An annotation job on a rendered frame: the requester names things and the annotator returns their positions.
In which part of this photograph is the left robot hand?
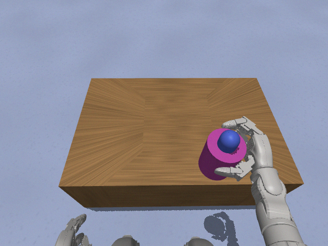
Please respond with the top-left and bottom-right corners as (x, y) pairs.
(55, 214), (92, 246)

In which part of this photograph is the right robot arm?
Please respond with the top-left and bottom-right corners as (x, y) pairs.
(250, 167), (307, 246)

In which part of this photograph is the bottle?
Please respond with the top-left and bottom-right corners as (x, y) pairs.
(198, 128), (247, 180)

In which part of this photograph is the right robot hand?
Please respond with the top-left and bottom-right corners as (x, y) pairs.
(214, 116), (273, 181)

